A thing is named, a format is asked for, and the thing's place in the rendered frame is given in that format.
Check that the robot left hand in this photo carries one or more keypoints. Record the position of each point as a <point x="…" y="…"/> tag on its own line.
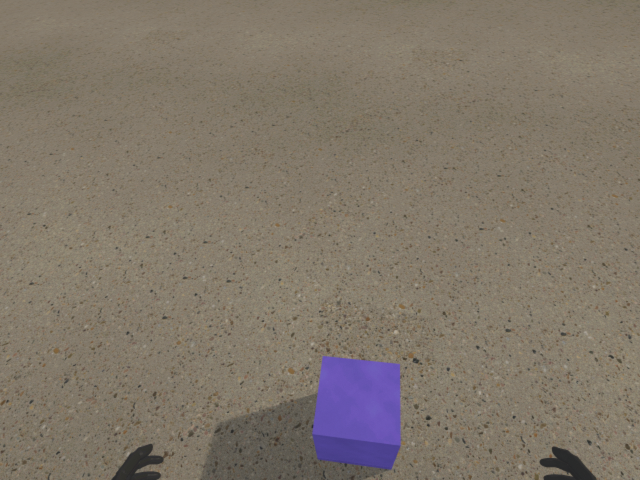
<point x="137" y="460"/>

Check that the robot right hand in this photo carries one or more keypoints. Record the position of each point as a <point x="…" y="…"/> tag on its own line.
<point x="568" y="462"/>

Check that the carton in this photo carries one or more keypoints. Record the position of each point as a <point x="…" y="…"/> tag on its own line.
<point x="357" y="416"/>

